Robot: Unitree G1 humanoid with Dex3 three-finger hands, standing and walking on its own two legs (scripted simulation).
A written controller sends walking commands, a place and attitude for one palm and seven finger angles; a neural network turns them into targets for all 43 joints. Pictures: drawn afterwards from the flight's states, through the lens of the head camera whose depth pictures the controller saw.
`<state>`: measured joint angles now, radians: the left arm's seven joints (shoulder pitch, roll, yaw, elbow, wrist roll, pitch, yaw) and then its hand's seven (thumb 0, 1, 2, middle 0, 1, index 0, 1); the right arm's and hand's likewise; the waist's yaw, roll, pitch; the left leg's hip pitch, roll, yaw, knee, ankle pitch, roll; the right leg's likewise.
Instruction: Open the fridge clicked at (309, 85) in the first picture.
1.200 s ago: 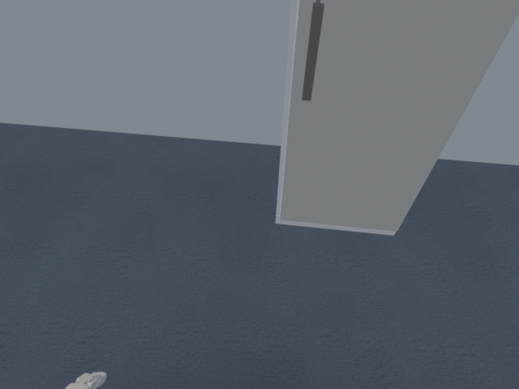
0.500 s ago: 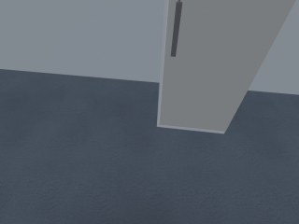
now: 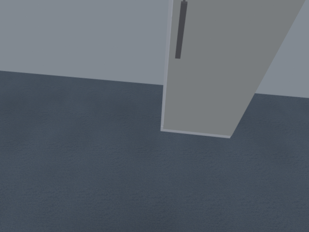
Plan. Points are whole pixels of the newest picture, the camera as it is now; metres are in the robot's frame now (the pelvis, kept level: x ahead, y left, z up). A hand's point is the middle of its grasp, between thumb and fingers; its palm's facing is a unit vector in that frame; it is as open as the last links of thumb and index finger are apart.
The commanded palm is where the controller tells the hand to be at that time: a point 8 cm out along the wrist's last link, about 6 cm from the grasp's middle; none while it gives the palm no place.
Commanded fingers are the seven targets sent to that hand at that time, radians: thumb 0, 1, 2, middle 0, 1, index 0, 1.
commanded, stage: look at it before walking up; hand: left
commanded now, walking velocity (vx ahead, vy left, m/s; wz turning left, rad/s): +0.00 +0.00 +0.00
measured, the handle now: (180, 30) +0.93 -0.07 +0.10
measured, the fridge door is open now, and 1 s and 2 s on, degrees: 0 0 0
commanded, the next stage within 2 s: walk to a spot facing it in 0.34 s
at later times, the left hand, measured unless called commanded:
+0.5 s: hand out of the picture +0.08 +0.25 -0.15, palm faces -0.02 -0.94 -0.34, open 7.4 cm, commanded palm none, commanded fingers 0.00 0.90 0.90 -0.20 -0.30 -0.20 -0.30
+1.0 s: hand out of the picture +0.04 +0.15 -0.17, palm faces -0.16 -0.95 -0.26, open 7.4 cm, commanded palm none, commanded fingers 0.00 0.90 0.90 -0.20 -0.30 -0.20 -0.30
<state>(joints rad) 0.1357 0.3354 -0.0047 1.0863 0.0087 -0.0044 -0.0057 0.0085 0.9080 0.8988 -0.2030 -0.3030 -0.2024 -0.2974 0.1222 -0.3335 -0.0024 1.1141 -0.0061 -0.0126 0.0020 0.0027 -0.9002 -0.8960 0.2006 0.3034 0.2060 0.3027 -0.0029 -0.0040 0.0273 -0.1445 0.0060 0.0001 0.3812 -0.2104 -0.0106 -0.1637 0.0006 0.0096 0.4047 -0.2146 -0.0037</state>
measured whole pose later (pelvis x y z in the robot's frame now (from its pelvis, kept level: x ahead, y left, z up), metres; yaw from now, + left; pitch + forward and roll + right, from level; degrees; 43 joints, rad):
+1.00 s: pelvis -0.03 -0.04 -0.01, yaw -14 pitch +0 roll +2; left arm 0.27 0.19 0.04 0.95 0.01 0.03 0.00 0.01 0.91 0.90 -0.20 -0.30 -0.20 -0.30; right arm 0.14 -0.23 -0.06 0.98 -0.01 0.06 -0.01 0.00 -0.90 -0.90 0.20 0.30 0.20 0.30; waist 0.03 0.02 0.10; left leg -0.47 0.04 0.01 1.11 -0.38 -0.06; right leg -0.31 0.07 0.02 0.56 -0.24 -0.09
